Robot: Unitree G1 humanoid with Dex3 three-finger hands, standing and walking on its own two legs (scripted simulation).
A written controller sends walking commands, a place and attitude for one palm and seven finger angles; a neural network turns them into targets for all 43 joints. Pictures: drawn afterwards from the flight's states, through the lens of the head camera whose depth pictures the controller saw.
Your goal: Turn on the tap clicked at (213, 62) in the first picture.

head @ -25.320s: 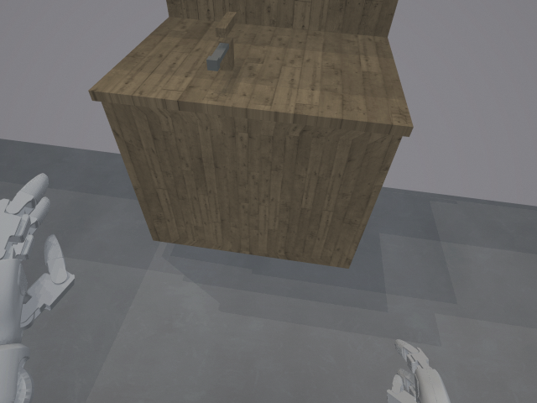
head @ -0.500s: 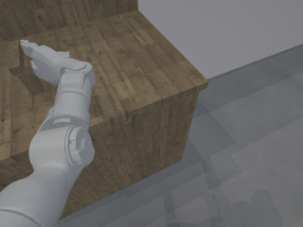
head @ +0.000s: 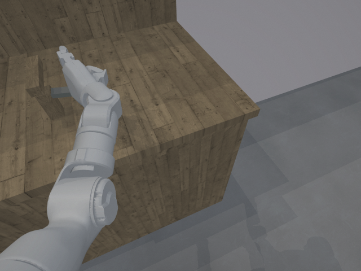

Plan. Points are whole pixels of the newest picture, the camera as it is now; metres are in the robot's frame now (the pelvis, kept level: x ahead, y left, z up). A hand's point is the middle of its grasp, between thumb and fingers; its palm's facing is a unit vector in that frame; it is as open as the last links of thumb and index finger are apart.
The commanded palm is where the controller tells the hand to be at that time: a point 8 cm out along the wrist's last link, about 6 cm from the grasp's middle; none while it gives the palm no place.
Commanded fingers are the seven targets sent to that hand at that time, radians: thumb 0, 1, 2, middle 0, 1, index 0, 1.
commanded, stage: draw the hand back beside the body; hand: left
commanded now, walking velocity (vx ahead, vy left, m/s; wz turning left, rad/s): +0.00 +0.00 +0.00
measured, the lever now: (100, 88) +0.54 +0.21 +0.11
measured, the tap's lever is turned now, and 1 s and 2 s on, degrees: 74 74 74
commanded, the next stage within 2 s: step back with the hand held close in 1.36 s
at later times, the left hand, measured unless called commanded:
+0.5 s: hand (57, 143) +0.30 +0.20 +0.19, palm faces +0.28 -0.94 -0.19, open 7.6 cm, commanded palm +0.26 +0.25 +0.19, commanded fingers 0.00 0.90 0.90 -0.18 -0.25 -0.18 -0.25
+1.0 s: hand (3, 223) +0.18 +0.24 +0.17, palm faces +0.41 -0.87 -0.29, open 7.4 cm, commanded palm +0.13 +0.28 +0.18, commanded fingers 0.00 0.90 0.90 -0.20 -0.30 -0.20 -0.30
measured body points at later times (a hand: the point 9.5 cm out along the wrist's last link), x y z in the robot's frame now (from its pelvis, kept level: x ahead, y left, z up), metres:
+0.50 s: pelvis -0.03 +0.01 +0.01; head -0.05 -0.01 +0.46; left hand +0.28 +0.25 +0.20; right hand +0.18 -0.20 -0.06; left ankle -0.05 +0.13 -0.73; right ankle +0.02 -0.09 -0.73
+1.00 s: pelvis -0.04 +0.01 +0.01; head -0.07 -0.02 +0.46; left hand +0.15 +0.29 +0.19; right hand +0.14 -0.21 -0.08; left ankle -0.05 +0.13 -0.73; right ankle +0.02 -0.09 -0.73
